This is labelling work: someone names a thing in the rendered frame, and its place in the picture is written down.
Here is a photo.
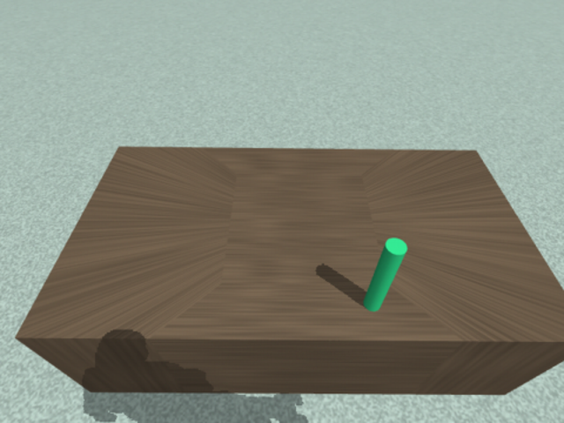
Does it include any can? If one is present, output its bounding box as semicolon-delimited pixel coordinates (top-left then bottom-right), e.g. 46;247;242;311
363;238;407;311

